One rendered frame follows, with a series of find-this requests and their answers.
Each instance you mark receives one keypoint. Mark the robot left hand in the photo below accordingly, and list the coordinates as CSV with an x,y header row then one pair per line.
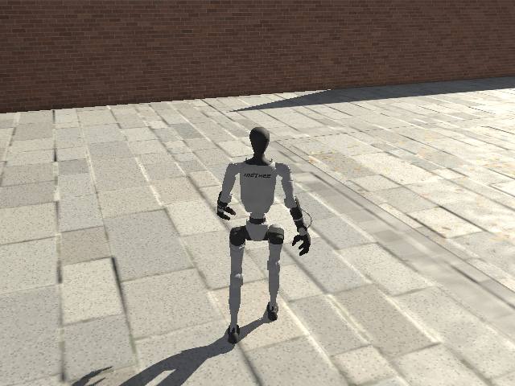
x,y
223,216

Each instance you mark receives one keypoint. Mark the robot shin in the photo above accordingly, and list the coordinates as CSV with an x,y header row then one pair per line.
x,y
274,286
234,303

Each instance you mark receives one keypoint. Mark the left robot shin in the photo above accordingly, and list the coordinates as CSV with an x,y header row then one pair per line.
x,y
234,303

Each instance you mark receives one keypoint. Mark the robot left forearm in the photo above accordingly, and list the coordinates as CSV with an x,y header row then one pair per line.
x,y
220,205

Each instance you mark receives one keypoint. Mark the right robot upper arm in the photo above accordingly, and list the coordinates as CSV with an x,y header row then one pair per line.
x,y
283,170

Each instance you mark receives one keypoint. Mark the left robot upper arm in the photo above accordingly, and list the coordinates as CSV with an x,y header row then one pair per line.
x,y
229,180

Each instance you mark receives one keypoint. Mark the right robot shin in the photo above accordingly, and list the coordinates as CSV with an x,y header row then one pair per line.
x,y
274,286

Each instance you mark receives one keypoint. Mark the robot right hand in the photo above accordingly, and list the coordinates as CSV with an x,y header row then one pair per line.
x,y
305,245

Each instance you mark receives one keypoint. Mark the robot right forearm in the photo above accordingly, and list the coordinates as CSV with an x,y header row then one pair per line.
x,y
297,215

